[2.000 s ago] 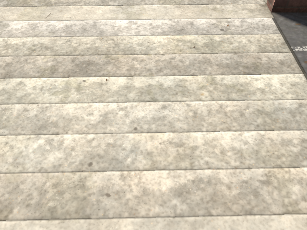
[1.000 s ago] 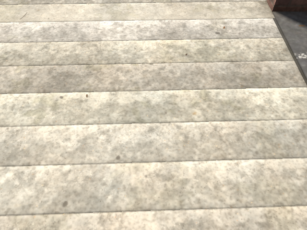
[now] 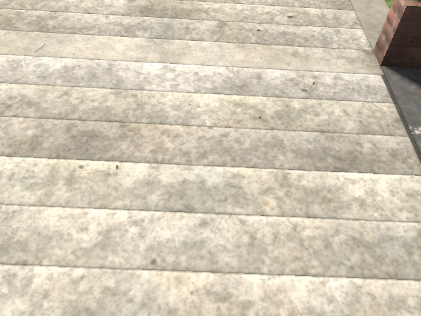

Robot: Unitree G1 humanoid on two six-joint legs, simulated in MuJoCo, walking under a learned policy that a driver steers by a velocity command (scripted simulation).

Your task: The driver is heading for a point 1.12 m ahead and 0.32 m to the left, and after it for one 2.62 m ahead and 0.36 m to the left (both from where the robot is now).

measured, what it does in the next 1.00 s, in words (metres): walks ahead: left foot, then right foot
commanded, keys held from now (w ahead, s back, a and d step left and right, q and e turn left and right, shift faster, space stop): w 0.56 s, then w+q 0.44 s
